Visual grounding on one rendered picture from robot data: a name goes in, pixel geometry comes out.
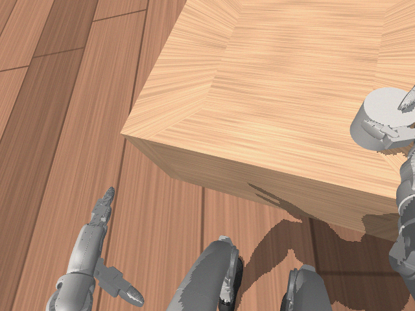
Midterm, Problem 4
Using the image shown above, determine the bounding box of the right robot hand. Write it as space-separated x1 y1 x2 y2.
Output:
361 85 415 150

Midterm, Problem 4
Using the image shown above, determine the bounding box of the right robot arm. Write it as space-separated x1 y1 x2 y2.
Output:
389 145 415 300

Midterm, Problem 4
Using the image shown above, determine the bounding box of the left robot arm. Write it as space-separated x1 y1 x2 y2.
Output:
45 273 95 311

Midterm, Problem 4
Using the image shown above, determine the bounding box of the can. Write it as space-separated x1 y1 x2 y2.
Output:
350 87 415 151

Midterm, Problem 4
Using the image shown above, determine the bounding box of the left robot hand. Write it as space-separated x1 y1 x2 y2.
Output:
66 187 144 307

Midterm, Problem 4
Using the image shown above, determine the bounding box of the left robot foot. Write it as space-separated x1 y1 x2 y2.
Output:
218 257 243 311

